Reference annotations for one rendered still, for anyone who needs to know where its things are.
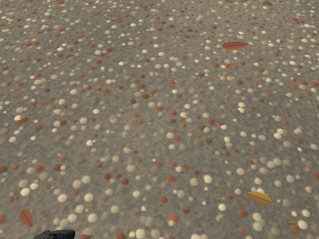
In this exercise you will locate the robot left hand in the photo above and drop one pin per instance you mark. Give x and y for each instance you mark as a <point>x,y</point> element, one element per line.
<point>57,234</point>

